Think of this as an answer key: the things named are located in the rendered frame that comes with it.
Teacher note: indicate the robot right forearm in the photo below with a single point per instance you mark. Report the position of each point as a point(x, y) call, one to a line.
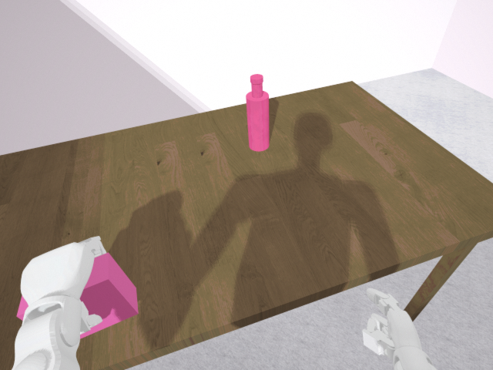
point(411, 358)

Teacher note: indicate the right robot hand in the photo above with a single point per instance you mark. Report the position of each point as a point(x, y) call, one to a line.
point(385, 336)

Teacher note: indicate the left robot hand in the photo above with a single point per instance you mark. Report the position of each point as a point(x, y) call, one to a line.
point(63, 271)

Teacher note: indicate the robot left forearm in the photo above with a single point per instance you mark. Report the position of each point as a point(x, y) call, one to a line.
point(49, 336)

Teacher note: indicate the sponge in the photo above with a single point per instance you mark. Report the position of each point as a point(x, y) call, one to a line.
point(108, 293)

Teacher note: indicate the table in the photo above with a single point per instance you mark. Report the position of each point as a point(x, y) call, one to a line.
point(216, 236)

